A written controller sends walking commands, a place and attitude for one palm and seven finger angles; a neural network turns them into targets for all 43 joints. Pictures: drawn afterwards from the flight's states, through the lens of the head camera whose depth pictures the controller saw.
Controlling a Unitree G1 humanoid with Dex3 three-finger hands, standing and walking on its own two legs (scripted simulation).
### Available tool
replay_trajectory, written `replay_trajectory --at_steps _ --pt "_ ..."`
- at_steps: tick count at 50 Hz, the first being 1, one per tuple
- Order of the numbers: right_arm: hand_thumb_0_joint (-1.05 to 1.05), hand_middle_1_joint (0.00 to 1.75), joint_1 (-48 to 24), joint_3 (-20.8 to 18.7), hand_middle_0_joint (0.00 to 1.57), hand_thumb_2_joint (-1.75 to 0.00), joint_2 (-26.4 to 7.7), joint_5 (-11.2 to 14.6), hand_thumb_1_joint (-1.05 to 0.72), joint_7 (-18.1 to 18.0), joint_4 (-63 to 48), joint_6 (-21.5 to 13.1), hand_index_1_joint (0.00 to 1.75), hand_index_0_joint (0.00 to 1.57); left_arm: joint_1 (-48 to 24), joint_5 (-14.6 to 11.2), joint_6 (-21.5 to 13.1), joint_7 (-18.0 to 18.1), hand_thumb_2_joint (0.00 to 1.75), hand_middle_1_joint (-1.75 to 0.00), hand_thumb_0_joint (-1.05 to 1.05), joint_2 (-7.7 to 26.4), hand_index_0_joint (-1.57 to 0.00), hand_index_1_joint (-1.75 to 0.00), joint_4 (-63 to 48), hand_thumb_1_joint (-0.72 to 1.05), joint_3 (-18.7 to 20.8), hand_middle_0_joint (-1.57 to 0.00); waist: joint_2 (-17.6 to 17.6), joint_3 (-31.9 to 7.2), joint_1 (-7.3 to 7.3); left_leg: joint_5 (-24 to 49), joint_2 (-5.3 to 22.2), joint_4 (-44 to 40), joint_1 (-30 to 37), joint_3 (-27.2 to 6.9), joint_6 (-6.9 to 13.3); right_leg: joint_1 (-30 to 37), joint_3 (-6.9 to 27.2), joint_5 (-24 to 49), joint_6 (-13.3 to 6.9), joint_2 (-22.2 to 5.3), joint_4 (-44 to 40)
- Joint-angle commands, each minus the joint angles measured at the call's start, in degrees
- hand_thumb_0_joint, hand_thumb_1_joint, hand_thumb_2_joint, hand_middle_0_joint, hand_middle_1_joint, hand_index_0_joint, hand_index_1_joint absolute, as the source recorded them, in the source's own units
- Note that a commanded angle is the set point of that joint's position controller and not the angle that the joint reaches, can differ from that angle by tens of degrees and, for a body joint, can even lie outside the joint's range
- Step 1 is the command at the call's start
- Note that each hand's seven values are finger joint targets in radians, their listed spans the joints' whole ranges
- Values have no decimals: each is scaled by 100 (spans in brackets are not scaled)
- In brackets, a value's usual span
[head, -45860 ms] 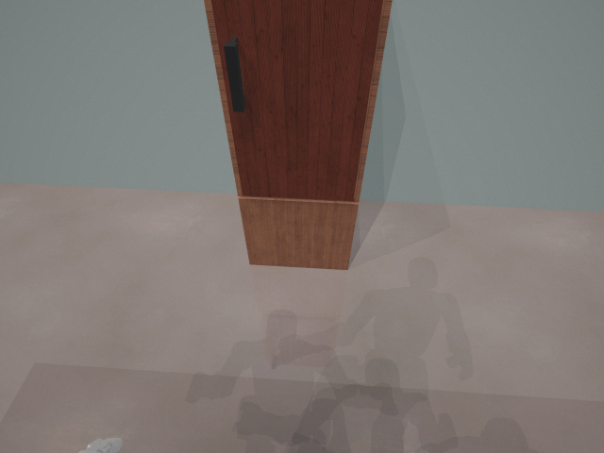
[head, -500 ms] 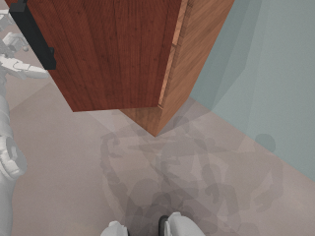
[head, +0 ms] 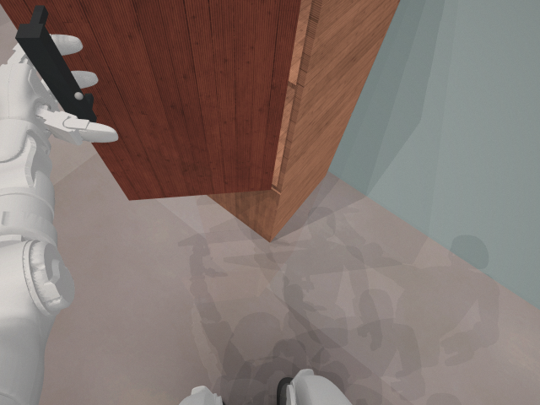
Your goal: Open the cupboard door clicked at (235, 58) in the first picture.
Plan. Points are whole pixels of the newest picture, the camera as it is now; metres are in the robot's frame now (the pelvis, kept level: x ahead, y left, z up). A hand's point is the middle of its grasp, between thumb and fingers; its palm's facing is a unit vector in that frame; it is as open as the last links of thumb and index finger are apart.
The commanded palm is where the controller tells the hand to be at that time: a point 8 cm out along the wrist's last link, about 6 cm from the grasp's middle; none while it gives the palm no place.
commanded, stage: slide the fingers in behind the handle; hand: left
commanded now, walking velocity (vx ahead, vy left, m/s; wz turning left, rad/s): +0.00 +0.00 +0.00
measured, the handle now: (65, 73) +0.57 +0.24 +0.11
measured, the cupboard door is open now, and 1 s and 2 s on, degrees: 45 45 66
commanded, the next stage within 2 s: close the thumb around the handle in 0.34 s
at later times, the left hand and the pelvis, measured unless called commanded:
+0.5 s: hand (77, 97) +0.52 +0.21 +0.11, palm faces +0.02 -1.00 -0.01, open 13.9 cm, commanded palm +0.50 +0.26 +0.11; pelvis +0.00 +0.00 +0.00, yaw +0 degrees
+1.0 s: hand (78, 94) +0.53 +0.21 +0.11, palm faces +0.03 -1.00 -0.01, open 6.5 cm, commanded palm +0.50 +0.25 +0.11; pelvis +0.00 +0.01 +0.00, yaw +0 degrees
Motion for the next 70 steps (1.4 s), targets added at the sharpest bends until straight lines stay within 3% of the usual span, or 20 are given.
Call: replay_trajectory --at_steps 1,5,9,11,13,18,22,28,30,32,35,37,41,47,52,59,62,63,68,70 --pt "0 30 1056 -381 20 -90 -1037 29 -90 -95 -182 -54 30 20 -2591 -59 -420 -65 30 -120 0 1406 -30 -120 -1277 -50 -27 -30 469 -2566 -108 2722 -182 -359 1569 -467 63 1510 431 2463 36 230 -219" --pt "0 30 1039 -382 20 -90 -1057 39 -90 -125 -190 -73 30 20 -2567 -95 -453 -131 30 -120 0 1673 -30 -120 -1323 -50 176 -30 620 -2707 -14 2629 -218 -370 1498 -425 67 1706 481 2519 23 208 -214" --pt "0 30 1029 -362 20 -90 -1056 48 -90 -140 -183 -82 30 20 -2651 -94 -438 -162 30 -120 0 1542 -30 -120 -1275 -50 25 -30 761 -2564 -68 2541 -222 -407 1537 -447 63 1530 460 2366 18 201 -236" --pt "0 30 1024 -361 20 -90 -1080 51 -90 -159 -168 -97 30 20 -2604 -123 -370 -164 30 -120 0 1571 -30 -120 -1053 -50 42 -30 506 -2398 -126 2294 -218 -402 1360 -423 89 1495 487 2199 46 204 -288" --pt "0 30 1056 -372 20 -90 -1088 34 -90 -170 -183 -109 30 20 -2766 -96 -439 -148 30 -120 0 1777 -30 -120 -1289 -50 191 -30 726 -2779 -57 2514 -231 -390 1529 -439 71 1645 500 2389 30 193 -226" --pt "0 30 1080 -360 20 -90 -1112 37 -90 -177 -167 -99 30 20 -2611 -121 -360 -176 30 -120 0 1749 -30 -120 -982 -50 189 -30 456 -2526 -100 2477 -207 -378 1385 -456 76 1538 469 2338 37 203 -236" --pt "0 30 1101 -352 20 -90 -1100 23 -90 -178 -189 -114 30 20 -2832 -50 -390 -158 30 -120 0 1774 -30 -120 -1143 -50 127 -30 689 -2619 -122 2499 -216 -372 1469 -478 75 1477 464 2293 12 200 -203" --pt "0 30 1156 -355 20 -90 -1124 9 -90 -175 -129 -129 30 20 -2913 -50 -385 -121 44 -124 0 1734 -32 -124 -1028 -16 124 -32 739 -2684 -154 2595 -173 -333 1696 -558 35 1148 404 2073 22 220 -202" --pt "0 30 1155 -344 20 -90 -1091 0 -90 -166 -113 -145 30 20 -2990 -45 -356 -130 49 -125 0 1475 -33 -125 -1004 -5 -84 -33 820 -2584 -214 2637 -162 -347 1733 -574 12 1039 370 2045 25 220 -199" --pt "0 30 1211 -375 20 -90 -1117 -19 -90 -163 -142 -139 30 20 -2807 -75 -406 -107 54 -126 0 1628 -34 -126 -1140 6 130 -34 734 -2862 -122 2957 -151 -290 1887 -593 17 1143 361 2244 -3 248 -146" --pt "0 30 1166 -374 20 -90 -1085 -14 -90 -130 -107 -120 30 20 -2901 -59 -399 -108 61 -128 0 1369 -35 -128 -1166 23 -83 -35 938 -2691 -142 2890 -135 -321 1941 -615 -30 955 331 2068 10 243 -172" --pt "0 30 1212 -374 20 -90 -1115 -26 -90 -137 -117 -116 30 20 -2775 -82 -408 -44 66 -129 0 1537 -36 -129 -1108 34 114 -36 737 -2721 -114 2990 -125 -312 1952 -647 -16 980 310 2087 -9 260 -155" --pt "0 30 1200 -368 20 -90 -1087 -26 -90 -114 -71 -113 30 20 -2900 25 -366 23 76 -131 0 1332 -38 -131 -995 56 -125 -38 745 -2425 -208 2716 -130 -338 1796 -639 -17 815 310 1900 17 243 -186" --pt "0 30 1231 -349 20 -90 -1100 -29 -90 -146 -85 -138 30 20 -3028 14 -406 -8 90 -135 0 1494 -40 -135 -1033 90 -37 -40 789 -2589 -193 2731 -156 -315 1745 -633 0 980 347 2007 -7 235 -144" --pt "0 30 1234 -375 20 -90 -1078 -37 -90 -125 -94 -135 30 20 -2918 -22 -415 -31 90 -135 0 1271 -40 -135 -1123 90 -146 -40 827 -2686 -193 3007 -131 -281 1937 -649 -24 926 312 2114 -3 248 -137" --pt "0 30 1228 -394 20 -90 -1063 -45 -90 -84 -67 -122 30 20 -2758 13 -425 30 90 -135 0 1369 -40 -135 -1223 90 -33 -40 944 -2817 -98 3179 -130 -249 1995 -621 -46 1034 331 2268 3 253 -129" --pt "0 30 1196 -385 20 -90 -1084 -36 -90 -96 -118 -104 30 20 -2686 -7 -452 8 90 -135 0 1481 -40 -135 -1274 90 32 -40 679 -2723 -96 3026 -145 -291 1798 -606 1 1228 347 2341 -7 255 -136" --pt "0 30 1211 -390 20 -90 -1125 -28 -90 -119 -100 -84 30 20 -2710 39 -469 11 90 -135 0 2001 -40 -135 -1260 90 387 -40 670 -2838 -32 3044 -148 -272 1711 -575 8 1387 396 2463 8 241 -122" --pt "0 30 1066 -399 20 -90 -1051 11 -90 -87 -319 -50 30 20 -1954 -129 -499 -128 90 -135 0 1732 -40 -135 -1609 90 343 -40 790 -3061 192 3413 -166 -318 1810 -472 11 1783 422 2895 -7 240 -108" --pt "0 30 971 -411 20 -90 -1030 46 -90 -75 -401 -27 30 20 -1458 -198 -457 -163 90 -135 0 1553 -40 -135 -1645 90 281 -40 603 -2827 271 3359 -157 -387 1731 -427 25 1845 399 2890 -2 246 -138"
